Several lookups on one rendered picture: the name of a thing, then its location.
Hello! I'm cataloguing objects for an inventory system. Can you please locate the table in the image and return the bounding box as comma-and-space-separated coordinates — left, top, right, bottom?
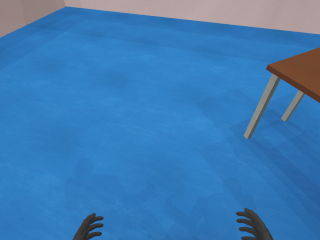
243, 47, 320, 139

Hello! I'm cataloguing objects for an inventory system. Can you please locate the robot left hand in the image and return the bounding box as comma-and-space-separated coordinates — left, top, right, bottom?
73, 213, 104, 240

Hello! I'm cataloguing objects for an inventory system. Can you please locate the robot right hand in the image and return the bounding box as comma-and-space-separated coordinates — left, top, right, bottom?
236, 208, 274, 240

